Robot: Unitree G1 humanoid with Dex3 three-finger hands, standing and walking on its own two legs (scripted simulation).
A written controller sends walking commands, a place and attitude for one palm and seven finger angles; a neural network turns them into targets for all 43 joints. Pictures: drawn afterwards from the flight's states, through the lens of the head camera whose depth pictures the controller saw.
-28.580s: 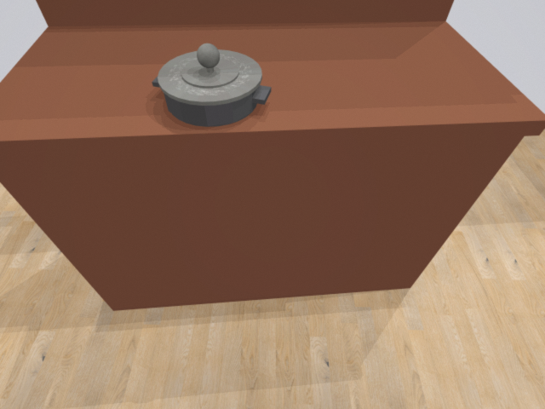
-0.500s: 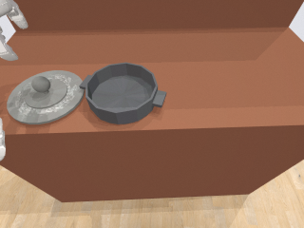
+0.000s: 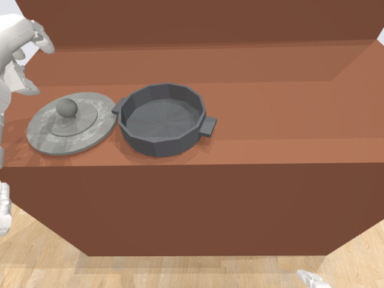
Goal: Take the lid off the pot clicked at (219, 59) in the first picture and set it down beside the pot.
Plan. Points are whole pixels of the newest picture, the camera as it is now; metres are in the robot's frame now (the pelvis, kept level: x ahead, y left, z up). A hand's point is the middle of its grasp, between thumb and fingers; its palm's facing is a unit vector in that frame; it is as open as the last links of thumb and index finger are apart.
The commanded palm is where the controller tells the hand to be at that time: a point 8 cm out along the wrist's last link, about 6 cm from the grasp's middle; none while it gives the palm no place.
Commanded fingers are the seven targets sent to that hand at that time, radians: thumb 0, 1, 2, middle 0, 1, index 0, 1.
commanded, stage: draw the hand back to the body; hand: left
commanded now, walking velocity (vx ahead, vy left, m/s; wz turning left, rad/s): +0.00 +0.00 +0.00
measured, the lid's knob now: (66, 108) +0.48 +0.30 +0.12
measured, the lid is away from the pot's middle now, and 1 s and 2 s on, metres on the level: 0.22 0.22 0.22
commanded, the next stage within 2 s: step back with the hand held close in 1.86 s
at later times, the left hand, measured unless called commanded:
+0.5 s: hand (22, 57) +0.38 +0.24 +0.30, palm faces +0.46 -0.87 -0.17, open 10.5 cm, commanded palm +0.32 +0.28 +0.31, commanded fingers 0.00 0.27 0.93 -0.39 -0.44 -0.39 -0.44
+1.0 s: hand (4, 95) +0.30 +0.23 +0.30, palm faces +0.50 -0.85 -0.17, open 8.1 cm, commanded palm +0.25 +0.26 +0.30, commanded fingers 0.00 0.90 0.90 -0.20 -0.30 -0.20 -0.30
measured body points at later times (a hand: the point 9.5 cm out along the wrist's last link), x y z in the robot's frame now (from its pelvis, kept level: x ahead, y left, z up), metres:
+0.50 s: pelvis +0.01 -0.02 +0.00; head +0.01 -0.03 +0.45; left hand +0.35 +0.29 +0.31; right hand +0.14 -0.27 -0.10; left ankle +0.03 +0.09 -0.74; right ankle -0.04 -0.15 -0.74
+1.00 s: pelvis +0.01 -0.04 +0.00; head +0.00 -0.05 +0.45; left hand +0.27 +0.27 +0.31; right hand +0.20 -0.26 -0.08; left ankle +0.03 +0.09 -0.74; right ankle -0.04 -0.15 -0.74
